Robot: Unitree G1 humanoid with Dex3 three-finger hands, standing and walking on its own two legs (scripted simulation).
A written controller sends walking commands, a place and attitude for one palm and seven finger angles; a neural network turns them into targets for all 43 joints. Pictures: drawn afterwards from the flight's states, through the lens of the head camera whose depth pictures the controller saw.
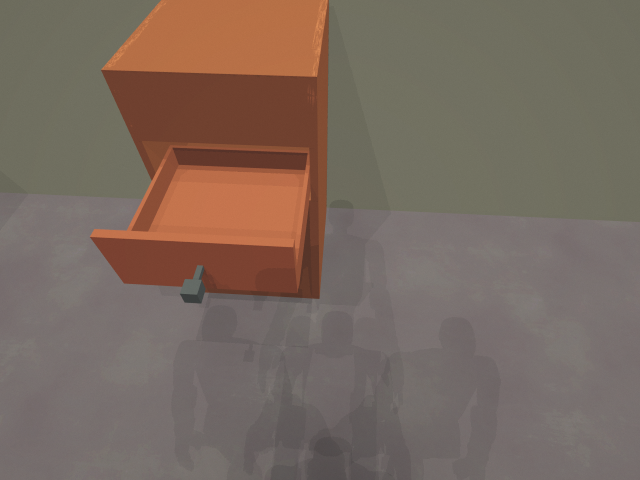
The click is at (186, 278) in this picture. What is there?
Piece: drawer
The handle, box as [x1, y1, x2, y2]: [180, 265, 205, 302]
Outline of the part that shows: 202,265 197,265 192,279 184,280 180,294 185,302 201,302 205,289 200,279 203,271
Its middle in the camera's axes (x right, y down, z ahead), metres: -0.25 +0.09 +0.76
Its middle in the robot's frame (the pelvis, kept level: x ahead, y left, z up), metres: +0.48 +0.28 -0.18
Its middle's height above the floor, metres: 0.60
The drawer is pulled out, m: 0.29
